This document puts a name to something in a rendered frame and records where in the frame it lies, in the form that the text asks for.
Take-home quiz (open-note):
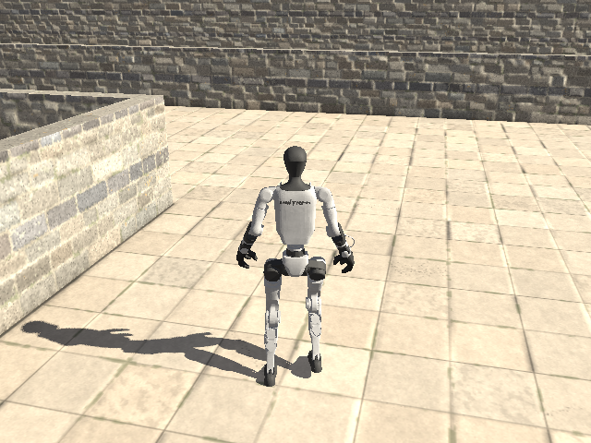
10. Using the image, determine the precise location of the robot right upper arm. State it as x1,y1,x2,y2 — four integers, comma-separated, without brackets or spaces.
315,186,341,237

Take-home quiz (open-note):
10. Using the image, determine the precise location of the robot right forearm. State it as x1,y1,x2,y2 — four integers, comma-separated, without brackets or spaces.
332,222,351,257

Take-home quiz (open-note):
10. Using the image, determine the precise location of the robot left forearm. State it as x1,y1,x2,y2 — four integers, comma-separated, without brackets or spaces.
239,221,257,254

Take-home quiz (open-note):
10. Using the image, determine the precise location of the right robot hand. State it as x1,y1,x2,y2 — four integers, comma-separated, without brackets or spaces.
333,251,355,273

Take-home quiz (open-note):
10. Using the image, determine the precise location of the left robot shin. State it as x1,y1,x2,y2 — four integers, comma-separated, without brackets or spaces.
264,310,278,374

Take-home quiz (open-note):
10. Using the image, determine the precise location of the robot head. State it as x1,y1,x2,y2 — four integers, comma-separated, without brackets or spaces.
280,146,311,191

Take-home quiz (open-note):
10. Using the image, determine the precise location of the left robot hand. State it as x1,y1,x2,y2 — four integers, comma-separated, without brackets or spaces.
236,244,258,269

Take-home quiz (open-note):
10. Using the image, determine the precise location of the robot left upper arm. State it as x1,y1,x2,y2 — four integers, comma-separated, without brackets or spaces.
248,186,276,236

